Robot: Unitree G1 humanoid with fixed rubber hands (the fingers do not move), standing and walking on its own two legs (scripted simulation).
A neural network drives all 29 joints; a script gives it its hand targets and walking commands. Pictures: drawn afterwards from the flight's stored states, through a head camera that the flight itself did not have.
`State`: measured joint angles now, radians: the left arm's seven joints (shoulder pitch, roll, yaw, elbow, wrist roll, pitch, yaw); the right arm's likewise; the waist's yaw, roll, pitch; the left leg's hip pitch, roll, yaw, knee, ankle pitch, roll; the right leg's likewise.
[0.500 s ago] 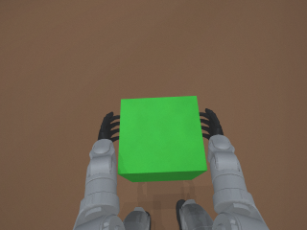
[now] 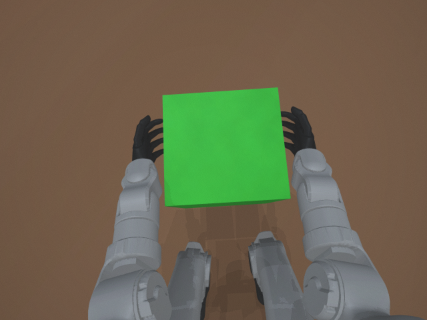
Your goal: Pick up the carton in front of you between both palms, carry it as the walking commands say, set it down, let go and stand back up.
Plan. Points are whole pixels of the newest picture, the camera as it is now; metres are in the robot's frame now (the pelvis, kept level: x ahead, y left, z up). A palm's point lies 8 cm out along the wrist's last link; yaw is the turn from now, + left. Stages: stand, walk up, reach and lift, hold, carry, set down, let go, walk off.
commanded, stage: set down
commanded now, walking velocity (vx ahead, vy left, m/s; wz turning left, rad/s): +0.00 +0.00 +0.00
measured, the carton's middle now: (223, 158) +0.43 -0.01 -0.16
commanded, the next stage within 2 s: none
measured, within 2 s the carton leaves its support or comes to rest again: rests again in 1.36 s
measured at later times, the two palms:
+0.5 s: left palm (164, 166) +0.44 +0.14 -0.24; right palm (282, 159) +0.45 -0.15 -0.25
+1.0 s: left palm (173, 171) +0.46 +0.15 -0.37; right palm (272, 162) +0.47 -0.15 -0.37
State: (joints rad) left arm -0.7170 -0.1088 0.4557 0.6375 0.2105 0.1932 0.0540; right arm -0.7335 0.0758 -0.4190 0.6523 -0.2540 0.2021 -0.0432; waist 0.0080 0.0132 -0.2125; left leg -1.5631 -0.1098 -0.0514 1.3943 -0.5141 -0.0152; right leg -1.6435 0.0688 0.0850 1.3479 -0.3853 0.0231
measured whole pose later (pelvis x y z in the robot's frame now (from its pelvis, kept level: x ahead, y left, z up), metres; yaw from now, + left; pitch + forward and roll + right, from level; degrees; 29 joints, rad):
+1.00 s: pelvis -0.04 +0.00 -0.22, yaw +3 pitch +41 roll +1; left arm -1.20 0.15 0.21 0.93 -0.07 0.11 0.18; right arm -1.19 -0.19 -0.24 0.93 0.06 0.12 -0.14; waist -0.03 0.00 0.15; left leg -2.23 -0.20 -0.04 2.16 -0.65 -0.08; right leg -2.31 0.10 0.06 2.09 -0.50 0.06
